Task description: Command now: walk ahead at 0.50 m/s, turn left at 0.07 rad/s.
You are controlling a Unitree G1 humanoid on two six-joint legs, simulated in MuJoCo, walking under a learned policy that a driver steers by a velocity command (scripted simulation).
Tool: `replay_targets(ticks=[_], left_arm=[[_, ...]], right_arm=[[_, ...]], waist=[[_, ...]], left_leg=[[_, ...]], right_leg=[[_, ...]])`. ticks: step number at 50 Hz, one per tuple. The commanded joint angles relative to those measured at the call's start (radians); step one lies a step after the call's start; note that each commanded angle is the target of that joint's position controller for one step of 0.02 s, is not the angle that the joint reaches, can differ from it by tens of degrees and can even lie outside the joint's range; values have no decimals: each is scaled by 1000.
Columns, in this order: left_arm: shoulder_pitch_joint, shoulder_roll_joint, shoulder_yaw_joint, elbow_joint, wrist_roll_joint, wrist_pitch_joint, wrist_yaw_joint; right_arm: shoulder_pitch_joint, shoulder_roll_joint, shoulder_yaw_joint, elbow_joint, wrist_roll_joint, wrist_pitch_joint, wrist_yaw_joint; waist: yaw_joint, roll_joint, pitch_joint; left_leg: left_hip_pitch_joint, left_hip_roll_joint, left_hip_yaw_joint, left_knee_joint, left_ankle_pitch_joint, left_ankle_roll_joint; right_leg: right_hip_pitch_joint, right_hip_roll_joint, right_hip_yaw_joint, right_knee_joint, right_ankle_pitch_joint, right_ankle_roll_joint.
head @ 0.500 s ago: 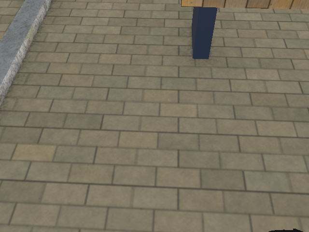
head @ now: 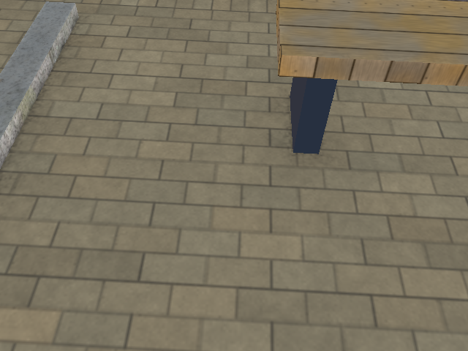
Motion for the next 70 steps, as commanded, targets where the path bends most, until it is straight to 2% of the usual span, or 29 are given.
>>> replay_targets(ticks=[1,5,7,8,9,10,11,13,15,23,30,31,32,33,34,35,37,39,42,49,53,54,55,56,57,58,63,65,70], left_arm=[[-137,50,5,-96,-3,-19,0],[-177,62,7,-126,0,-31,3],[-45,83,18,-88,-2,-43,17],[116,103,30,-36,2,-54,29],[286,164,48,2,26,-67,45],[341,292,80,-4,44,-67,48],[280,227,65,-17,3,-56,42],[122,103,29,-30,-12,-61,40],[89,49,12,-17,-17,-64,47],[72,87,22,5,-18,-58,60],[106,145,52,18,-18,-15,58],[109,145,55,21,-18,-3,59],[161,141,57,30,-10,5,57],[213,91,45,-14,-3,14,51],[138,74,36,-55,-11,35,57],[91,97,37,-53,-9,47,60],[38,82,36,-52,-20,42,63],[86,91,40,-27,2,49,64],[114,67,35,-14,-10,62,59],[76,61,30,-17,-19,67,65],[178,32,22,27,-21,47,71],[177,41,19,28,-12,35,74],[175,85,19,16,9,21,77],[87,135,26,3,1,15,69],[10,88,13,-10,-1,4,66],[-26,66,3,-11,-7,-5,66],[111,94,12,47,-19,-19,65],[119,74,8,77,-25,-11,67],[96,61,6,110,-18,3,65]], right_arm=[[42,-131,-23,-16,-5,-15,-7],[66,-154,-25,20,-12,-10,-23],[21,-181,-30,21,-14,-11,-27],[-1,-185,-30,22,-11,-10,-23],[-2,-152,-20,5,2,-15,-21],[124,-29,4,-17,47,-12,-22],[80,-137,-24,-6,8,-3,-33],[-2,-112,-31,-16,2,12,-31],[-13,-84,-36,-15,-14,43,-18],[-168,-19,-18,-102,-19,86,27],[-256,-72,-35,-173,-28,93,33],[-225,-72,-38,-170,-31,84,28],[-163,-113,-51,-156,-39,68,17],[-127,-249,-82,-171,-42,59,1],[-69,-280,-100,-163,8,74,-4],[-70,-249,-95,-164,15,83,-6],[-196,-166,-70,-174,1,98,-20],[-264,-110,-52,-193,-1,97,-25],[-244,-126,-52,-180,-8,81,-17],[-244,-138,-46,-144,-24,94,-12],[-261,-130,-39,-115,-8,104,-20],[-243,-107,-32,-105,-3,103,-24],[-213,-51,-16,-102,3,99,-26],[-267,-63,-21,-111,12,98,-25],[-263,-80,-23,-90,-8,96,-19],[-243,-65,-22,-71,-8,94,-11],[-234,-98,-16,-11,-14,69,-28],[-216,-70,-11,26,9,73,-31],[-219,-72,-6,90,-1,77,-38]], waist=[[-15,102,78],[-5,107,89],[64,118,26],[138,90,-62],[198,35,-178],[154,-201,-336],[134,-82,-318],[62,14,-98],[29,-47,-33],[14,-83,-39],[52,-68,-30],[34,-31,-44],[12,78,-94],[38,334,-147],[-24,339,-234],[-28,189,-196],[26,133,-57],[57,149,-76],[59,117,-116],[25,174,-75],[70,144,-55],[66,98,-38],[46,-36,-57],[28,-148,33],[10,-114,54],[-11,-98,39],[56,-29,-48],[44,4,-37],[51,55,16]], left_leg=[[-5,291,-131,-48,374,107],[75,326,-160,34,550,93],[52,308,-149,179,808,64],[1,264,-119,359,827,44],[-174,207,-93,615,595,22],[-505,21,-3,1017,-76,-36],[-553,23,-108,1123,-297,-24],[-557,112,-99,1097,-210,-36],[-510,145,-76,1023,-170,-57],[-472,147,17,674,91,-85],[-392,130,48,455,-44,-39],[-335,118,50,372,-4,-23],[-222,140,-31,274,136,8],[-72,413,-386,251,613,104],[-24,508,-572,191,645,274],[-38,471,-506,166,509,270],[-179,357,-375,133,346,191],[-220,298,-297,130,363,148],[-221,286,-273,125,366,141],[-285,283,-326,64,-22,120],[-348,270,-341,99,-55,65],[-392,240,-328,123,-88,16],[-426,172,-258,242,-131,-35],[-399,39,-121,286,-124,-60],[-280,71,-117,374,-113,-64],[-235,72,-114,363,-60,-60],[-132,160,-170,201,255,-86],[-174,148,-177,188,189,-84],[-195,158,-193,146,163,-79]], right_leg=[[-39,26,-26,-89,50,-17],[17,69,-32,-183,-38,-61],[226,129,-50,-234,-118,-89],[435,147,-58,-298,-84,-109],[704,-3,83,-315,-78,-146],[986,-340,527,-360,46,-276],[883,-348,615,-422,261,-285],[637,-271,276,-430,477,-243],[505,-191,103,-478,514,-187],[437,-135,-156,-483,511,-176],[501,-215,-144,-324,295,-146],[492,-200,-162,-230,250,-121],[452,-149,-188,-54,146,-71],[252,-25,-239,241,-343,-6],[100,127,-87,410,-669,22],[56,86,2,459,-609,27],[55,56,42,381,-448,19],[129,67,28,342,-376,16],[186,83,26,264,-368,18],[307,115,12,-3,-376,-7],[490,141,-19,-325,-254,-54],[541,99,42,-446,-204,-70],[567,-77,246,-562,-293,-100],[361,-187,382,-625,-323,-164],[273,-181,344,-628,-294,-176],[277,-137,286,-605,-248,-156],[469,-20,158,-459,86,-79],[497,3,135,-478,-11,-71],[468,14,127,-493,-139,-69]])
